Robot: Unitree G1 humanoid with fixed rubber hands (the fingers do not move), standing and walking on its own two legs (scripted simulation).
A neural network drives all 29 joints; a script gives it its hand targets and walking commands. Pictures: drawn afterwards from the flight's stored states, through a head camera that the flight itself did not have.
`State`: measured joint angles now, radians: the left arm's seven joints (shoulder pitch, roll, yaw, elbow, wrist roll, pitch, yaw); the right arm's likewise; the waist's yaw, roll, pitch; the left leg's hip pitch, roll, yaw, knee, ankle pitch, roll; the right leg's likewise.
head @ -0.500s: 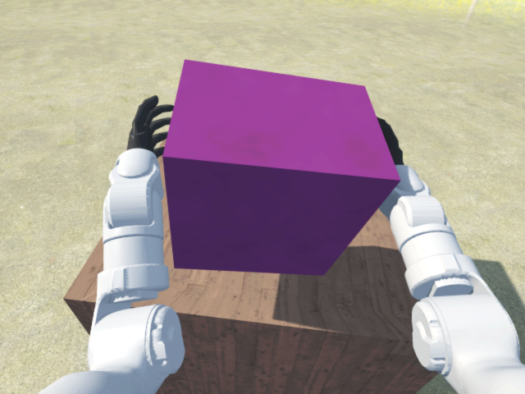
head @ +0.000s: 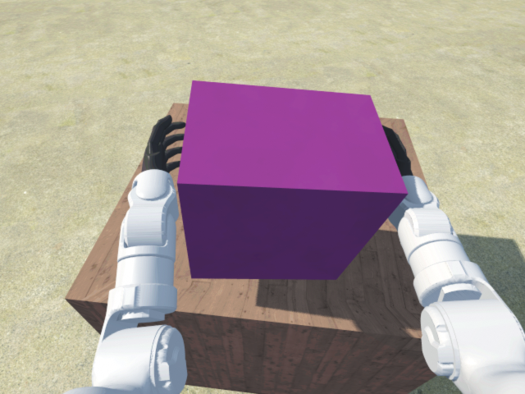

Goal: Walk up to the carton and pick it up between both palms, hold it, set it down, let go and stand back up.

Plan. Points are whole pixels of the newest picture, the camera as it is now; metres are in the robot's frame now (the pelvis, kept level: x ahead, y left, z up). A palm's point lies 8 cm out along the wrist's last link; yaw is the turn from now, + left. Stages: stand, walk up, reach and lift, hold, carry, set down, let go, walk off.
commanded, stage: set down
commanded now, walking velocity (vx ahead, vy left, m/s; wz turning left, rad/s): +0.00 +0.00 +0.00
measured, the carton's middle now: (274, 193) +0.40 +0.03 +0.09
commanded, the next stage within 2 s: none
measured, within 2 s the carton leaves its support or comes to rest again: rests again in 1.88 s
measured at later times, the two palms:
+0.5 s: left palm (150, 185) +0.35 +0.21 +0.15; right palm (387, 176) +0.41 -0.15 +0.14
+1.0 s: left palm (169, 197) +0.38 +0.20 +0.09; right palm (378, 175) +0.46 -0.16 +0.10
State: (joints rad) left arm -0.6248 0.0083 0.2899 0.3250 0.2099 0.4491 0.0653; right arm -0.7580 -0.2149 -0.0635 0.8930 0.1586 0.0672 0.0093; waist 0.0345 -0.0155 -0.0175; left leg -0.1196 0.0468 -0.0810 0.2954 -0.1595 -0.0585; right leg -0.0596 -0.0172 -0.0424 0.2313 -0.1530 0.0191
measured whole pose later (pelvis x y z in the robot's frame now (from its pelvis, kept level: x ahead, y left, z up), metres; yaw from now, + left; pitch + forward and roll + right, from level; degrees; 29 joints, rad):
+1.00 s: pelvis +0.01 -0.01 +0.00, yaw -2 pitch +10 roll -1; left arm -0.60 -0.03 0.30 0.56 0.15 0.18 0.15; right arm -0.87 -0.25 -0.13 1.17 0.04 -0.11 0.08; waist 0.15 0.00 -0.11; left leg -0.31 0.07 -0.05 0.28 -0.13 -0.07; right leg -0.27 0.01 -0.02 0.22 -0.13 0.00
